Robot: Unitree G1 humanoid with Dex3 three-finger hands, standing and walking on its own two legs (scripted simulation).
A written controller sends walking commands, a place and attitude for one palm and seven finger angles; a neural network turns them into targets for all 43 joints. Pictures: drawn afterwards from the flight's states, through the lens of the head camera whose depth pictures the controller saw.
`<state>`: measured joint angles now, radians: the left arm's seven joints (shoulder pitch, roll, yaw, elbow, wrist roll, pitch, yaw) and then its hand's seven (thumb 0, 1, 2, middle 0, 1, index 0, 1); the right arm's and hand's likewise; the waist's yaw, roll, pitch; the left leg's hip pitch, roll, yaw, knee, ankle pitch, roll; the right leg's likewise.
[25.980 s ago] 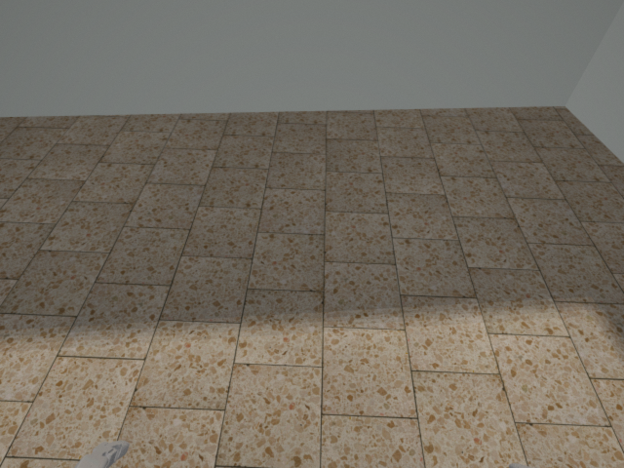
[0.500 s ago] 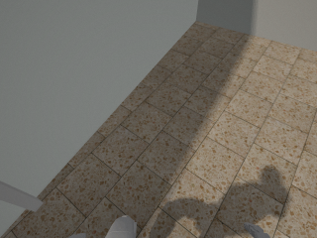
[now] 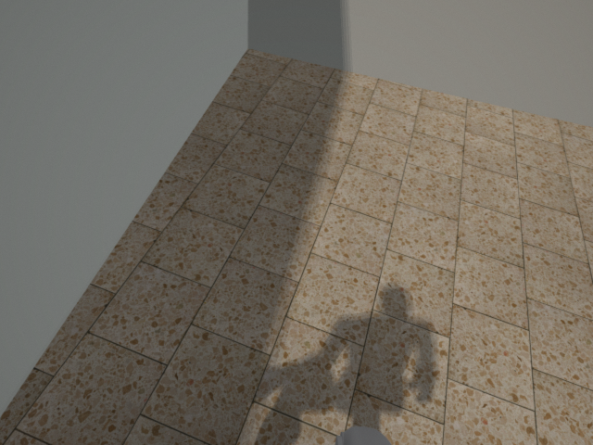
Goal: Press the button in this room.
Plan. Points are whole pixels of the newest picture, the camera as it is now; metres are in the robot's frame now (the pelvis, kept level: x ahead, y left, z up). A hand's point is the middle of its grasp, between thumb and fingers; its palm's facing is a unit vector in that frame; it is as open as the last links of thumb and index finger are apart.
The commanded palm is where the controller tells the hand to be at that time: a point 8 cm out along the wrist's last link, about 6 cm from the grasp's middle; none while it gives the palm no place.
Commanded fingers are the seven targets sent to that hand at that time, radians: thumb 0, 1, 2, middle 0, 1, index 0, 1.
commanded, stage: walk to a spot facing it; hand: left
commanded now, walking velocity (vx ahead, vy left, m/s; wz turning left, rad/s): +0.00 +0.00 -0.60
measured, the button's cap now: out of the picture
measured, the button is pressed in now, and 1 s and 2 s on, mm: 0 0 0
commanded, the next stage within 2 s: turn to face it in 1.02 s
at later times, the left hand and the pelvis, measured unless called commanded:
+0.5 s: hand out of the picture +0.13 +0.10 -0.15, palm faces -0.28 -0.93 -0.25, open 7.3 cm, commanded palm none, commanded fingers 0.00 0.90 0.90 -0.20 -0.30 -0.20 -0.30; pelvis +0.00 -0.06 +0.00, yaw -17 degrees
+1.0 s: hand (222, 360) +0.26 +0.13 -0.18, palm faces -0.44 -0.88 -0.20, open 7.4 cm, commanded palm none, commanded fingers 0.00 0.90 0.90 -0.20 -0.30 -0.20 -0.30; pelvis +0.14 -0.03 +0.00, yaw -31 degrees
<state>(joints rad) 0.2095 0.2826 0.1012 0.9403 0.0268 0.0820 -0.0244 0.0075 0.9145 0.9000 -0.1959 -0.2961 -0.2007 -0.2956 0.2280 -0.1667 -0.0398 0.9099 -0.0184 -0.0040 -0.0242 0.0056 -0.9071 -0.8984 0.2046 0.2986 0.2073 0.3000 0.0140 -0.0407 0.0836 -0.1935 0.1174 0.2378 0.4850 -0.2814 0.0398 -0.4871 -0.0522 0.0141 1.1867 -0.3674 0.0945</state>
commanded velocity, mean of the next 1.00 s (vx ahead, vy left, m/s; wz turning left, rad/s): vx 0.14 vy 0.00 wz -0.51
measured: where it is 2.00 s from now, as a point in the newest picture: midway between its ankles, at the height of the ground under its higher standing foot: outside the picture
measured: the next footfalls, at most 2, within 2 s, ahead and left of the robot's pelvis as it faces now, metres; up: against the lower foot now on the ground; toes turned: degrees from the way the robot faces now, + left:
right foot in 0.24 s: +0.01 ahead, -0.16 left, +0.00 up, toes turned -17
left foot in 0.76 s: +0.20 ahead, +0.04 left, +0.00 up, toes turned -17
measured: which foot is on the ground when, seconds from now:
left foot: down 0.00-0.24, up 0.26-0.74, down 0.76-1.00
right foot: up 0.00-0.22, down 0.24-0.76, up 0.78-1.00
